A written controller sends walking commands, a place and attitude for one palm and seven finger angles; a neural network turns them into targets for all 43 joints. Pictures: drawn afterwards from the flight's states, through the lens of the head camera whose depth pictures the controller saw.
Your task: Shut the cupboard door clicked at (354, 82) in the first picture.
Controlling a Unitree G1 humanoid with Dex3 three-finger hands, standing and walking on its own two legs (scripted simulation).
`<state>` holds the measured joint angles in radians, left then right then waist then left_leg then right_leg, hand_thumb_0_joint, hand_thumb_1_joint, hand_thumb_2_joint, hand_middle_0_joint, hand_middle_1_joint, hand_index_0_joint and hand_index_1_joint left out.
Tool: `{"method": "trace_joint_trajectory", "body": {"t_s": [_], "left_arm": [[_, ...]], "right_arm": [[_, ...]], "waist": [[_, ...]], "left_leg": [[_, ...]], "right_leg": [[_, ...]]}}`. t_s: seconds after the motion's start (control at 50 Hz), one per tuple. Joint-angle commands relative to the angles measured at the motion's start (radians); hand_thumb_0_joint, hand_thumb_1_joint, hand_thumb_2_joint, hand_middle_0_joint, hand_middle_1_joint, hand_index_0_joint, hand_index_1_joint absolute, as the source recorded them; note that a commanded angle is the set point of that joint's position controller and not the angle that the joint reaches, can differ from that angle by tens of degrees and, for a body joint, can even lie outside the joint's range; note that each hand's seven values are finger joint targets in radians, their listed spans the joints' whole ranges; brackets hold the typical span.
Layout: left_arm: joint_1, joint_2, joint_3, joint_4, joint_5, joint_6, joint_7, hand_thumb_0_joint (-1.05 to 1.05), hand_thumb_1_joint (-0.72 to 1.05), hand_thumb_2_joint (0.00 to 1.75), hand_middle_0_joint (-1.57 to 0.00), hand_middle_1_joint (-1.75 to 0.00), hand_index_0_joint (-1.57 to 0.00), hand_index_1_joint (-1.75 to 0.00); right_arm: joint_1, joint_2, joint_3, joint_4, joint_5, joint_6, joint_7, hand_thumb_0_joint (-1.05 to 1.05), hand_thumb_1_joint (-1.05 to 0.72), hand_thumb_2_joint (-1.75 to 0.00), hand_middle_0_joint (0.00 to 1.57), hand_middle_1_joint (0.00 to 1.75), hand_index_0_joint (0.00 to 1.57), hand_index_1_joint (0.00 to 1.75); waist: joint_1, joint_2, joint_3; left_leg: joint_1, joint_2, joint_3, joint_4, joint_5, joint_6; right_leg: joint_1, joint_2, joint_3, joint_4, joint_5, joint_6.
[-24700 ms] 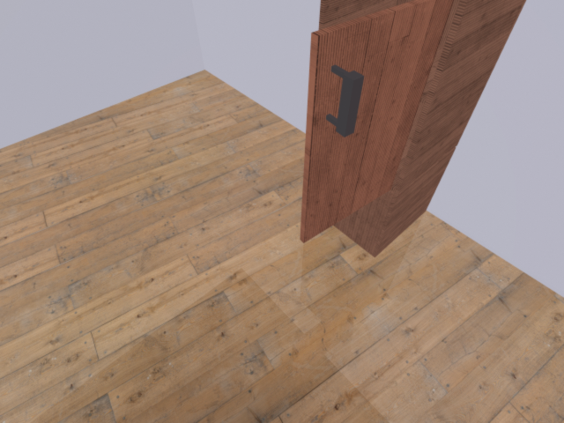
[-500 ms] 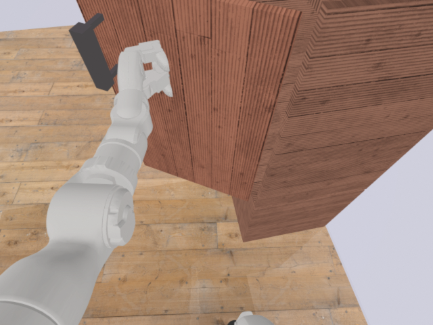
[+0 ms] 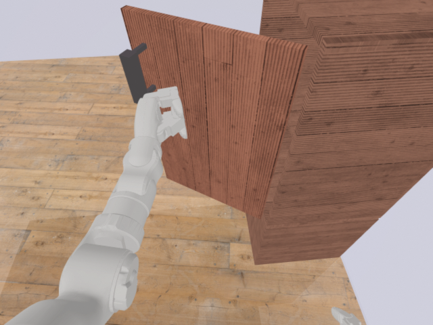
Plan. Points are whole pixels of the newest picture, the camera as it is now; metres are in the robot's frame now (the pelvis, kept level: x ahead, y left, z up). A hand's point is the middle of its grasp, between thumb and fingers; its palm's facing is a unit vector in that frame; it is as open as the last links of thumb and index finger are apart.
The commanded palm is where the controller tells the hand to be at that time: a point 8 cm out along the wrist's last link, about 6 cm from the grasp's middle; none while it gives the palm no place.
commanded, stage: pull the fist back off the door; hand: left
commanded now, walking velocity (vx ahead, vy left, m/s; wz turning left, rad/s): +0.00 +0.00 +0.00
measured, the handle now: (141, 74) +0.61 +0.16 +0.14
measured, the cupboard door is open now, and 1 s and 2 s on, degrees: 58 58 58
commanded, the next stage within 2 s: draw the hand back to the body in 0.02 s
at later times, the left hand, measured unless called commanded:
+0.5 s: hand (137, 150) +0.37 +0.13 +0.14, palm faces -0.02 -1.00 -0.02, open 3.1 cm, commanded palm +0.34 +0.17 +0.16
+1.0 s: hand (52, 209) +0.26 +0.22 +0.16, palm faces +0.25 -0.93 -0.28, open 3.7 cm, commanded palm +0.22 +0.27 +0.18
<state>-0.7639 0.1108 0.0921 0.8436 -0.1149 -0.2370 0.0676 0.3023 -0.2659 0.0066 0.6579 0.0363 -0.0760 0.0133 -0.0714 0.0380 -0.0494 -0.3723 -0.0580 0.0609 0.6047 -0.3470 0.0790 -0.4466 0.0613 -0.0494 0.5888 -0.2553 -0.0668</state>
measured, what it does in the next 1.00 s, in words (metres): stands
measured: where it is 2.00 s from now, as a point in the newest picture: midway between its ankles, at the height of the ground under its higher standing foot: outside the picture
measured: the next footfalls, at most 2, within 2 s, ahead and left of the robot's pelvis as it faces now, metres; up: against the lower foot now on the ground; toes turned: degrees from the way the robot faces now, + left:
none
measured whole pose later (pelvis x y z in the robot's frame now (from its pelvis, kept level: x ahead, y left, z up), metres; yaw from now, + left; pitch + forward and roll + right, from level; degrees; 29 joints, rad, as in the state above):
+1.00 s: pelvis +0.01 +0.03 +0.02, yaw +2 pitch -3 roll -2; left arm 0.18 0.28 0.10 -0.22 -0.06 -0.06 0.07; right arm 0.19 -0.21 0.06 0.60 0.02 -0.02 -0.03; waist 0.05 0.09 0.02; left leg -0.06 -0.09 0.02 0.40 -0.28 0.10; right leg -0.13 0.04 -0.06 0.38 -0.20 -0.03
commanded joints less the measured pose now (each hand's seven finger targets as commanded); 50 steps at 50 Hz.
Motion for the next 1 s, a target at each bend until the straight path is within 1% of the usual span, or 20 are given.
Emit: {"method": "trace_joint_trajectory", "body": {"t_s": [0.0, 0.04, 0.12, 0.18, 0.22, 0.24, 0.28, 0.32, 0.36, 0.4, 0.46, 0.48, 0.56, 0.62, 0.64, 0.68, 0.76, 0.84, 0.9, 0.98], "left_arm": [[-0.582, 0.140, 0.011, -0.114, 0.010, -0.026, 0.019, 0.00, 0.90, 0.90, -1.30, -1.50, -1.30, -1.50], [-0.579, 0.133, 0.012, -0.019, 0.009, 0.014, 0.019, 0.00, 0.90, 0.90, -1.30, -1.50, -1.30, -1.50], [-0.607, 0.140, 0.040, -0.008, -0.012, 0.013, 0.008, 0.00, 0.90, 0.90, -1.30, -1.50, -1.30, -1.50], [-0.408, 0.268, 0.181, -0.115, -0.033, -0.036, -0.010, 0.00, 0.90, 0.90, -1.30, -1.50, -1.30, -1.50], [-0.338, 0.244, 0.147, -0.280, -0.028, -0.070, -0.039, 0.00, 0.90, 0.90, -1.30, -1.50, -1.30, -1.50], [-0.266, 0.280, 0.178, -0.337, -0.024, -0.076, -0.049, 0.00, 0.90, 0.90, -1.30, -1.50, -1.30, -1.50], [-0.152, 0.272, 0.153, -0.437, -0.022, -0.063, -0.081, 0.00, 0.90, 0.90, -1.30, -1.50, -1.30, -1.50], [-0.085, 0.226, 0.102, -0.562, -0.032, -0.023, -0.116, 0.00, 0.90, 0.90, -1.30, -1.50, -1.30, -1.50], [-0.046, 0.177, 0.054, -0.648, -0.060, 0.041, -0.147, 0.00, 0.90, 0.90, -1.30, -1.50, -1.30, -1.50], [-0.047, 0.174, 0.030, -0.724, -0.078, 0.105, -0.165, 0.00, 0.90, 0.90, -1.30, -1.50, -1.30, -1.50], [-0.006, 0.195, 0.043, -0.799, -0.104, 0.172, -0.165, 0.00, 0.90, 0.90, -1.30, -1.50, -1.30, -1.50], [-0.012, 0.198, 0.024, -0.848, -0.101, 0.180, -0.164, 0.00, 0.90, 0.90, -1.30, -1.50, -1.30, -1.50], [0.119, 0.233, 0.061, -0.935, -0.109, 0.209, -0.155, 0.00, 0.90, 0.90, -1.24, -1.44, -1.24, -1.44], [0.259, 0.260, 0.102, -0.958, -0.118, 0.242, -0.169, 0.00, 0.90, 0.90, -1.16, -1.35, -1.16, -1.35], [0.313, 0.275, 0.036, -1.061, -0.020, 0.176, -0.100, 0.00, 0.90, 0.90, -1.13, -1.32, -1.13, -1.32], [0.472, 0.245, 0.040, -1.019, -0.009, 0.161, -0.059, 0.00, 0.90, 0.90, -1.08, -1.26, -1.08, -1.26], [0.562, 0.255, 0.046, -1.148, 0.021, 0.127, -0.030, 0.00, 0.90, 0.90, -0.97, -1.14, -0.97, -1.14], [0.584, 0.279, 0.055, -1.275, 0.039, 0.104, -0.004, 0.00, 0.90, 0.90, -0.86, -1.02, -0.86, -1.02], [0.607, 0.317, 0.088, -1.353, 0.047, 0.094, 0.016, 0.00, 0.90, 0.90, -0.78, -0.93, -0.78, -0.93], [0.790, 0.342, 0.145, -1.346, 0.049, 0.092, 0.029, 0.00, 0.90, 0.90, -0.67, -0.81, -0.67, -0.81]], "right_arm": [[0.037, -0.108, -0.025, -0.070, 0.013, -0.033, -0.014, 0.00, -0.90, -0.90, 0.20, 0.30, 0.20, 0.30], [0.027, -0.112, -0.019, -0.072, 0.017, -0.029, -0.013, 0.00, -0.90, -0.90, 0.20, 0.30, 0.20, 0.30], [0.026, -0.108, -0.014, -0.086, 0.015, -0.031, -0.010, 0.00, -0.90, -0.90, 0.20, 0.30, 0.20, 0.30], [0.017, -0.112, -0.017, -0.126, 0.007, -0.033, -0.009, 0.00, -0.90, -0.90, 0.20, 0.30, 0.20, 0.30], [-0.009, -0.102, -0.017, -0.160, 0.010, -0.038, -0.001, 0.00, -0.90, -0.90, 0.20, 0.30, 0.20, 0.30], [-0.021, -0.102, -0.021, -0.171, 0.013, -0.038, 0.000, 0.00, -0.90, -0.90, 0.20, 0.30, 0.20, 0.30], [-0.043, -0.101, -0.027, -0.192, 0.019, -0.028, 0.001, 0.00, -0.90, -0.90, 0.20, 0.30, 0.20, 0.30], [-0.075, -0.097, -0.028, -0.208, 0.032, -0.025, -0.001, 0.00, -0.90, -0.90, 0.20, 0.30, 0.20, 0.30], [-0.106, -0.095, -0.028, -0.218, 0.045, -0.023, -0.013, 0.00, -0.90, -0.90, 0.20, 0.30, 0.20, 0.30], [-0.129, -0.097, -0.025, -0.221, 0.054, -0.021, -0.030, 0.00, -0.90, -0.90, 0.20, 0.30, 0.20, 0.30], [-0.157, -0.093, -0.016, -0.219, 0.054, -0.033, -0.056, 0.00, -0.90, -0.90, 0.20, 0.30, 0.20, 0.30], [-0.172, -0.092, -0.012, -0.221, 0.055, -0.033, -0.064, 0.00, -0.90, -0.90, 0.20, 0.30, 0.20, 0.30], [-0.210, -0.084, 0.000, -0.225, 0.051, -0.055, -0.073, 0.00, -0.90, -0.90, 0.20, 0.30, 0.20, 0.30], [-0.227, -0.083, 0.008, -0.230, 0.050, -0.050, -0.070, 0.00, -0.90, -0.90, 0.20, 0.30, 0.20, 0.30], [-0.222, -0.060, 0.003, -0.214, 0.019, -0.043, -0.067, 0.00, -0.90, -0.90, 0.20, 0.30, 0.20, 0.30], [-0.226, -0.064, 0.003, -0.207, 0.012, -0.025, -0.056, 0.00, -0.90, -0.90, 0.20, 0.30, 0.20, 0.30], [-0.222, -0.055, 0.003, -0.220, 0.004, 0.004, -0.045, 0.00, -0.90, -0.90, 0.20, 0.30, 0.20, 0.30], [-0.232, -0.051, 0.003, -0.228, -0.005, 0.007, -0.050, 0.00, -0.90, -0.90, 0.20, 0.30, 0.20, 0.30], [-0.237, -0.055, 0.003, -0.225, -0.011, 0.002, -0.058, 0.00, -0.90, -0.90, 0.20, 0.30, 0.20, 0.30], [-0.230, -0.062, -0.002, -0.211, -0.017, -0.002, -0.058, 0.00, -0.90, -0.90, 0.20, 0.30, 0.20, 0.30]], "waist": [[-0.054, -0.150, -0.230], [-0.052, -0.155, -0.196], [-0.031, -0.075, -0.302], [0.050, -0.097, -0.438], [0.066, -0.107, -0.477], [0.085, -0.131, -0.470], [0.095, -0.134, -0.436], [0.088, -0.126, -0.395], [0.075, -0.090, -0.326], [0.060, -0.044, -0.265], [0.058, -0.064, -0.224], [0.053, -0.034, -0.206], [0.080, -0.035, -0.233], [0.098, -0.075, -0.216], [0.088, -0.046, -0.097], [0.097, -0.089, -0.032], [0.086, 0.005, -0.080], [0.082, 0.048, -0.101], [0.085, 0.067, -0.118], [0.107, 0.023, -0.106]], "left_leg": [[0.046, 0.042, -0.073, -0.082, 0.136, -0.031], [0.000, 0.034, -0.070, -0.088, 0.078, -0.033], [0.034, 0.028, -0.072, -0.074, 0.149, -0.042], [0.046, 0.030, -0.055, -0.068, 0.278, -0.044], [0.056, 0.033, -0.041, -0.071, 0.348, -0.040], [0.051, 0.037, -0.032, -0.069, 0.367, -0.037], [0.051, 0.040, -0.026, -0.078, 0.393, -0.031], [0.083, 0.044, -0.018, -0.090, 0.385, -0.028], [0.120, 0.047, -0.021, -0.103, 0.332, -0.026], [0.158, 0.049, -0.035, -0.120, 0.289, -0.023], [0.167, 0.048, -0.057, -0.142, 0.199, -0.022], [0.180, 0.048, -0.062, -0.149, 0.187, -0.021], [0.206, 0.047, -0.081, -0.169, 0.200, -0.032], [0.194, 0.046, -0.080, -0.179, 0.247, -0.040], [0.171, 0.047, -0.083, -0.213, 0.231, -0.034], [0.146, 0.056, -0.091, -0.226, 0.208, -0.036], [0.220, 0.063, -0.091, -0.247, 0.266, -0.047], [0.278, 0.071, -0.109, -0.263, 0.314, -0.059], [0.308, 0.076, -0.132, -0.275, 0.351, -0.074], [0.304, 0.083, -0.145, -0.269, 0.463, -0.097]], "right_leg": [[0.137, -0.050, 0.077, -0.090, 0.182, 0.063], [0.132, -0.059, 0.088, -0.105, 0.124, 0.064], [0.167, -0.061, 0.082, -0.067, 0.196, 0.045], [0.323, -0.061, 0.089, -0.030, 0.352, 0.037], [0.388, -0.062, 0.095, -0.016, 0.453, 0.042], [0.410, -0.064, 0.099, -0.015, 0.494, 0.047], [0.438, -0.073, 0.103, -0.021, 0.550, 0.058], [0.419, -0.074, 0.107, -0.045, 0.561, 0.079], [0.363, -0.069, 0.101, -0.085, 0.468, 0.083], [0.314, -0.066, 0.096, -0.121, 0.367, 0.082], [0.291, -0.064, 0.091, -0.166, 0.209, 0.073], [0.288, -0.068, 0.091, -0.174, 0.180, 0.071], [0.324, -0.067, 0.072, -0.164, 0.178, 0.048], [0.367, -0.070, 0.065, -0.155, 0.241, 0.047], [0.334, -0.088, 0.095, -0.208, 0.211, 0.044], [0.336, -0.089, 0.089, -0.223, 0.175, 0.044], [0.371, -0.080, 0.073, -0.225, 0.223, 0.029], [0.381, -0.070, 0.064, -0.231, 0.227, 0.025], [0.401, -0.063, 0.059, -0.234, 0.222, 0.020], [0.425, -0.058, 0.051, -0.229, 0.262, 0.019]]}}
